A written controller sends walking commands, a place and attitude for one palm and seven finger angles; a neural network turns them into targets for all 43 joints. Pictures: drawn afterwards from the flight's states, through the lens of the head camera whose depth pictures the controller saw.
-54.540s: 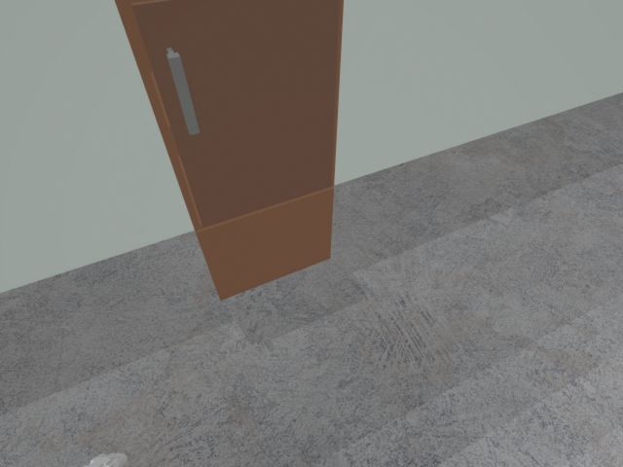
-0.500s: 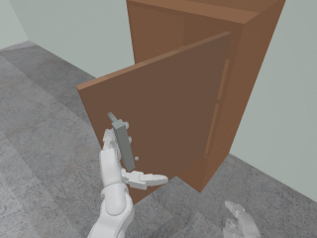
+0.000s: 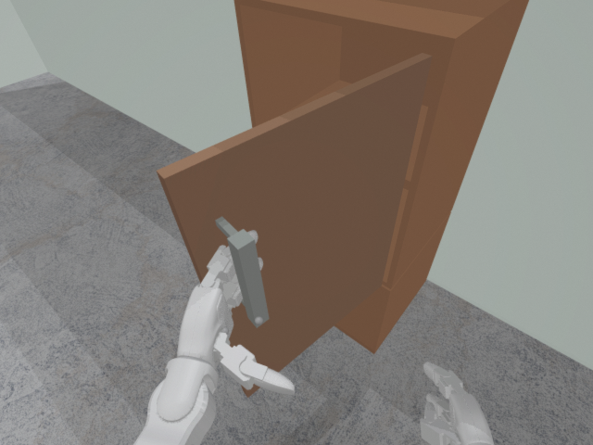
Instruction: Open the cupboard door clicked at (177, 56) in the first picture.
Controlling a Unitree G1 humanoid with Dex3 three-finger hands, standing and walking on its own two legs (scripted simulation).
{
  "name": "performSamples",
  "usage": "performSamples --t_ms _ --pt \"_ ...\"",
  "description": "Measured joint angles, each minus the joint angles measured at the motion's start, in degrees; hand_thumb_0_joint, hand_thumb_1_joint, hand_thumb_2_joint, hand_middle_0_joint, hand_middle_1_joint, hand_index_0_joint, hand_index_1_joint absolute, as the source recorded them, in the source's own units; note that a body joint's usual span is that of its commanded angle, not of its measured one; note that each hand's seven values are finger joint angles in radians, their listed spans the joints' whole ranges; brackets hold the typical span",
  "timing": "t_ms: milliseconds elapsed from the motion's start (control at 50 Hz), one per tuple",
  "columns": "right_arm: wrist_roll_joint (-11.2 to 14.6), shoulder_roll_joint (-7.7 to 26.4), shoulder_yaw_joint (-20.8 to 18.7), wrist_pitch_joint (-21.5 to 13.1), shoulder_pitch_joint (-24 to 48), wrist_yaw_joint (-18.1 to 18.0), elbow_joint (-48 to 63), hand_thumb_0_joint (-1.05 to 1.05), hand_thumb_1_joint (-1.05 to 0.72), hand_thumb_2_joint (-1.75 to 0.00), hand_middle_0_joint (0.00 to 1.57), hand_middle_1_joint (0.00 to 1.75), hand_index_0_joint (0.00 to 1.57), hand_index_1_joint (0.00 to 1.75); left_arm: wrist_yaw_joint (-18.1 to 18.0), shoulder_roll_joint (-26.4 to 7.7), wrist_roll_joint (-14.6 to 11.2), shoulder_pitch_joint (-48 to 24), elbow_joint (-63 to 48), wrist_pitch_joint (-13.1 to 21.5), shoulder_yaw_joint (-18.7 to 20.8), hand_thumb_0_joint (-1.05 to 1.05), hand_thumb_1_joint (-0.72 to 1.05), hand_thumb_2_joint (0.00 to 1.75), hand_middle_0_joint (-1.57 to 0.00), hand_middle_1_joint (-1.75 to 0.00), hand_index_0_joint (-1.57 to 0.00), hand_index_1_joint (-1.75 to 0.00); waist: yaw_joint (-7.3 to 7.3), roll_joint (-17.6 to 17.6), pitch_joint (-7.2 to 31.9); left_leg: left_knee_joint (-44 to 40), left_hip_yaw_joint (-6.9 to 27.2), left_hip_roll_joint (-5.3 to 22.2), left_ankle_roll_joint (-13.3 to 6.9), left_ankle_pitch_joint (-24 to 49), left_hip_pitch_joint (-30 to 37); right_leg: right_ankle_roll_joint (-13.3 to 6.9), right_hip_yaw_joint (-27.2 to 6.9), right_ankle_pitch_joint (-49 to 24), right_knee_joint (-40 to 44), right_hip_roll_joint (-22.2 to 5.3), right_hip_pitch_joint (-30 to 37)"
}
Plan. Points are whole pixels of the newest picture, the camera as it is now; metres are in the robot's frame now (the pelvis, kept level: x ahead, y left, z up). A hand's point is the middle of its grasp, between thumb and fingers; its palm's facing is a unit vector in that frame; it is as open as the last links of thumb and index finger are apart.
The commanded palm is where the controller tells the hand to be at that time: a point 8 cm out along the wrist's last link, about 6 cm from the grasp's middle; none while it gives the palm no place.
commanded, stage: slide the hand sideways off the handle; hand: left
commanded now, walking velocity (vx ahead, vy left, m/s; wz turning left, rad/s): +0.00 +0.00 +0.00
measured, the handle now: (242, 274) +0.31 +0.09 +0.10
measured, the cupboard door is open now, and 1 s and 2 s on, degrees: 80 79 79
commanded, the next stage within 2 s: draw the hand back to the body in 0.84 s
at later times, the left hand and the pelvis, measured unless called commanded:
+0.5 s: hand (206, 360) +0.19 +0.12 +0.10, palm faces -0.01 -1.00 -0.04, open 16.2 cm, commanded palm +0.16 +0.17 +0.10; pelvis +0.02 -0.02 -0.01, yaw +0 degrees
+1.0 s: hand (175, 384) +0.17 +0.14 +0.10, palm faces -0.03 -1.00 -0.03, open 16.3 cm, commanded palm +0.14 +0.20 +0.11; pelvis +0.01 +0.00 -0.02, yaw +1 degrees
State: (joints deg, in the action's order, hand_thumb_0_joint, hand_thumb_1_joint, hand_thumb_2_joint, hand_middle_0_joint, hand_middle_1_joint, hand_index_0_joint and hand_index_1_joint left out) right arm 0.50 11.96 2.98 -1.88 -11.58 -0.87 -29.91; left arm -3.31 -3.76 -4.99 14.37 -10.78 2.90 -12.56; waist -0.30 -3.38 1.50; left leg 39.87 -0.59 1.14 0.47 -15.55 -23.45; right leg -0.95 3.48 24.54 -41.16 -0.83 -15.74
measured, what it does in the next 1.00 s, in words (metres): stands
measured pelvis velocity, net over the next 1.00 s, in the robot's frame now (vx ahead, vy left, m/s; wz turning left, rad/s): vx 0.01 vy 0.00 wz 0.02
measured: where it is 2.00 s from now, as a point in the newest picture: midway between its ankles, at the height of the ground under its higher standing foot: outside the picture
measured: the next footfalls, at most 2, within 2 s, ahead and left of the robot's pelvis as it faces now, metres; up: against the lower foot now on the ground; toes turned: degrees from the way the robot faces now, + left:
none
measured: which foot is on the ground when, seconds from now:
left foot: down 0.00-1.00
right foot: down 0.00-1.00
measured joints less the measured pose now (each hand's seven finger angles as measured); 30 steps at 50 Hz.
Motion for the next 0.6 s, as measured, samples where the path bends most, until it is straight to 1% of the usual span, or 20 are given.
performSamples --t_ms 60,100,180,280,340,440,520,600 --pt "-0.3 -0.4 0.3 0.0 -0.2 0.4 0.4 0.02 -0.91 -0.9 0.2 0.3 0.2 0.3 -0.2 -0.2 0.3 1.8 -1.5 0.3 0.1 -0.01 -0.5 0.3 -0.2 -0.36 -0.19 -0.35 0.27 0.4 0.1 0.0 -0.4 0.3 0.1 -0.2 0.1 -0.1 -0.4 0.1 -0.1 0.2 -0.2" --pt "-0.4 -0.5 0.4 0.1 -0.3 0.4 0.6 0.02 -0.91 -0.9 0.2 0.3 0.21 0.3 0.3 -0.8 0.2 3.0 -2.3 0.5 0.6 -0.01 -0.5 0.3 -0.2 -0.35 -0.19 -0.34 0.35 0.5 0.1 0.1 -0.5 0.6 0.2 -0.4 0.2 -0.2 -0.6 0.2 -0.1 0.5 -0.1" --pt "-0.4 -0.6 0.3 0.2 -0.7 0.4 0.9 0.02 -0.91 -0.9 0.2 0.3 0.21 0.3 1.8 -2.3 -0.8 6.4 -4.5 1.2 2.7 -0.01 -0.5 0.3 -0.21 -0.34 -0.2 -0.33 0.38 0.6 0.4 0.2 -0.7 1.0 0.5 -0.9 0.3 -0.5 -0.9 0.4 -0.1 0.9 -0.1" --pt "-0.1 0.3 -0.4 -0.6 -1.5 0.2 1.8 0.02 -0.91 -0.9 0.2 0.3 0.21 0.3 3.2 -3.2 -2.2 11.9 -7.9 2.6 5.6 -0.01 -0.5 0.3 -0.21 -0.33 -0.2 -0.33 0.19 0.3 0.9 1.3 -0.4 1.2 0.8 -1.6 -0.6 -0.7 -0.6 1.2 -0.9 1.1 -0.8" --pt "0.0 0.9 -1.0 -1.5 -2.0 0.0 2.1 0.02 -0.91 -0.9 0.2 0.3 0.21 0.3 4.7 -3.9 -3.0 14.9 -9.6 3.9 7.4 -0.01 -0.5 0.3 -0.2 -0.33 -0.19 -0.32 -0.13 0.2 1.2 2.3 0.0 1.2 0.9 -2.2 -1.7 -0.8 -0.2 1.8 -1.8 1.1 -1.6" --pt "0.4 1.6 -1.8 -3.1 -2.7 -0.8 2.2 0.02 -0.91 -0.9 0.2 0.3 0.2 0.3 8.2 -5.1 -5.0 18.5 -11.1 6.1 10.0 -0.01 -0.5 0.3 -0.18 -0.32 -0.17 -0.31 -0.67 0.1 1.8 4.1 0.8 1.1 1.1 -3.0 -3.6 -1.0 0.5 2.9 -3.4 1.1 -3.1" --pt "0.8 1.9 -2.2 -4.1 -2.9 -1.4 2.1 0.02 -0.91 -0.9 0.2 0.3 0.2 0.3 10.7 -5.7 -6.5 19.6 -11.2 7.3 11.8 -0.01 -0.5 0.3 -0.17 -0.31 -0.16 -0.31 -0.95 0.0 2.2 5.3 1.3 1.1 1.2 -3.6 -4.8 -1.1 1.0 3.5 -4.4 1.1 -4.0" --pt "1.1 1.8 -2.3 -4.9 -2.9 -2.0 1.9 0.02 -0.91 -0.9 0.2 0.3 0.2 0.3 12.7 -6.3 -7.8 19.7 -10.7 7.6 13.3 -0.01 -0.5 0.3 -0.16 -0.31 -0.16 -0.3 -1.14 -0.2 2.5 6.1 1.5 1.0 1.2 -3.9 -5.6 -1.1 1.2 3.9 -5.0 1.1 -4.7"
